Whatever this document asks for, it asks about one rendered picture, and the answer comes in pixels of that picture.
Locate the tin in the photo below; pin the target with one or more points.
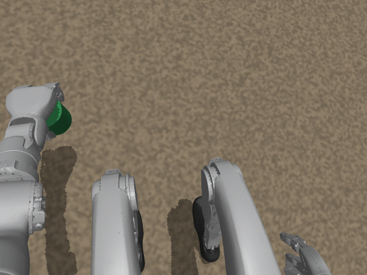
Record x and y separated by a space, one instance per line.
60 119

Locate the left robot hand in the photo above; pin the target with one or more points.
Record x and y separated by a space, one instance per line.
39 100

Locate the left robot arm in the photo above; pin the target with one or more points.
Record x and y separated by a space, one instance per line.
22 204

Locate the right robot foot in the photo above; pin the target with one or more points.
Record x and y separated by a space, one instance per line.
199 222

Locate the right robot hand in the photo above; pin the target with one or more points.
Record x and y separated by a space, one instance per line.
309 262

